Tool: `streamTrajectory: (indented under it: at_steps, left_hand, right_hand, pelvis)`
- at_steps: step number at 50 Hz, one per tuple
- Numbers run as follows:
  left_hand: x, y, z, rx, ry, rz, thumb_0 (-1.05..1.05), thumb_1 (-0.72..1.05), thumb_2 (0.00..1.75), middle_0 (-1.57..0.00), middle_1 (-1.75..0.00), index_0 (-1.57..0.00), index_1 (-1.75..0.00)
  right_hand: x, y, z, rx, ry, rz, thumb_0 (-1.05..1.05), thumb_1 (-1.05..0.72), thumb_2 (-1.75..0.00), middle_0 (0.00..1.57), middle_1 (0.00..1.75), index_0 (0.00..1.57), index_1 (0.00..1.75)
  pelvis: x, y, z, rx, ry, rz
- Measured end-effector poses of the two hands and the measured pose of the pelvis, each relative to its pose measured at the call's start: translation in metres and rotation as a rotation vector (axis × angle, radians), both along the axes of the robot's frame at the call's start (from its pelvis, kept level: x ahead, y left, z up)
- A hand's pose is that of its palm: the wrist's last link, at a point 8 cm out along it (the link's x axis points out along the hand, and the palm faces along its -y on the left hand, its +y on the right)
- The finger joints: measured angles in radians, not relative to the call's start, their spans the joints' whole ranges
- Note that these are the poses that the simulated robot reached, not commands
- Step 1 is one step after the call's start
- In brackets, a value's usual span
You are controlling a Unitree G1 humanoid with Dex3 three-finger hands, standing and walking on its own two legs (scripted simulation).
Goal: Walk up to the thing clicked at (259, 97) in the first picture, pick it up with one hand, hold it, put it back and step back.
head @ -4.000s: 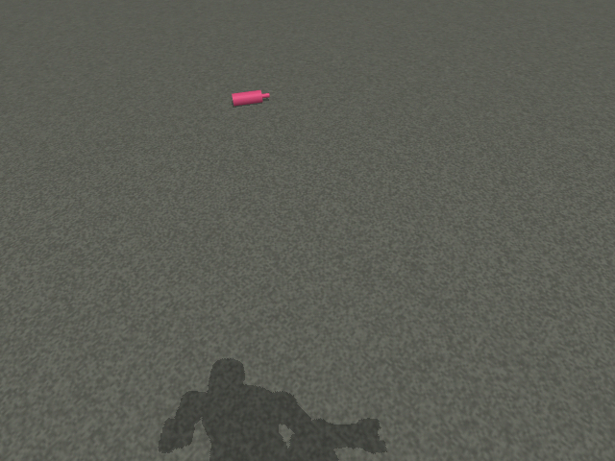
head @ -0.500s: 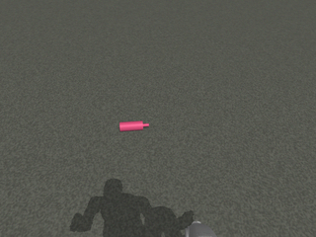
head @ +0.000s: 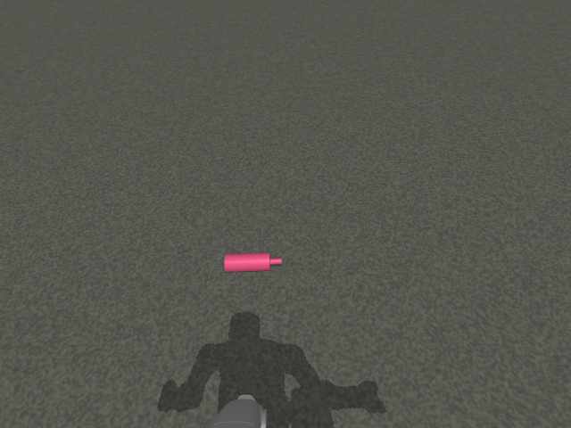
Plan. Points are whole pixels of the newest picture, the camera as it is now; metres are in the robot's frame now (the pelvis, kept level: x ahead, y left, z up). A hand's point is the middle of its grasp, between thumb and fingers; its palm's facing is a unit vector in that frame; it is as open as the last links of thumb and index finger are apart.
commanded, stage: walk up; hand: left
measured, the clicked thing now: (253, 262) +0.80 +0.22 -0.74
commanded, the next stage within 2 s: none
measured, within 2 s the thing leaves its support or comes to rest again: neither
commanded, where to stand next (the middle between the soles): +0.41 -0.02 m, yaw +1 degrees
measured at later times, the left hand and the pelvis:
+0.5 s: hand (159, 352) +0.25 +0.26 -0.14, palm faces -0.05 -0.93 -0.36, open 7.4 cm; pelvis +0.19 -0.02 -0.01, yaw +0 degrees
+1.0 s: hand (183, 307) +0.35 +0.25 -0.17, palm faces +0.01 -0.92 -0.39, open 7.4 cm; pelvis +0.33 -0.03 -0.02, yaw +2 degrees
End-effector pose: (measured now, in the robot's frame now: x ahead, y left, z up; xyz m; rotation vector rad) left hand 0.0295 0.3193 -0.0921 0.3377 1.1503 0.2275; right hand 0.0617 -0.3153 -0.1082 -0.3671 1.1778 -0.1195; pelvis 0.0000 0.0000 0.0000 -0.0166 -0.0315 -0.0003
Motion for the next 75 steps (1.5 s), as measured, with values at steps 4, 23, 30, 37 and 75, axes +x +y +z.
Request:
streamTrajectory:
  at_steps: [4, 23, 30, 37, 75]
  left_hand:
    - [0.013, 0.007, -0.018, -0.025, 0.048, 0.032, 0.00, 0.90, 0.90, -0.21, -0.30, -0.20, -0.30]
    - [0.195, -0.007, -0.014, -0.036, 0.015, -0.050, 0.00, 0.90, 0.90, -0.21, -0.30, -0.20, -0.29]
    - [0.256, -0.031, -0.004, 0.065, -0.055, -0.043, 0.00, 0.90, 0.90, -0.21, -0.30, -0.20, -0.29]
    - [0.268, -0.052, 0.012, 0.061, -0.021, 0.002, 0.00, 0.90, 0.90, -0.21, -0.30, -0.20, -0.30]
    - [0.408, -0.043, -0.024, 0.010, 0.037, 0.000, 0.00, 0.90, 0.90, -0.21, -0.30, -0.20, -0.30]
  right_hand:
    - [0.054, 0.008, 0.005, -0.022, -0.025, 0.034, 0.01, -0.90, -0.90, 0.20, 0.30, 0.20, 0.30]
    - [0.163, -0.016, 0.018, -0.049, -0.112, -0.033, 0.01, -0.90, -0.90, 0.20, 0.30, 0.21, 0.30]
    - [0.201, -0.059, -0.024, -0.028, -0.013, -0.053, 0.01, -0.90, -0.90, 0.20, 0.30, 0.20, 0.30]
    - [0.265, -0.056, -0.020, 0.024, -0.004, -0.013, 0.01, -0.90, -0.90, 0.20, 0.30, 0.20, 0.30]
    - [0.392, -0.015, -0.025, 0.023, 0.026, -0.054, 0.01, -0.90, -0.90, 0.20, 0.30, 0.20, 0.30]
  pelvis:
    - [0.037, 0.006, -0.007, -0.011, 0.000, 0.016]
    - [0.171, -0.009, -0.004, 0.036, -0.027, -0.006]
    - [0.226, -0.046, -0.023, 0.024, -0.021, 0.006]
    - [0.265, -0.054, -0.006, 0.017, -0.015, 0.017]
    - [0.380, -0.032, -0.011, 0.011, -0.008, 0.017]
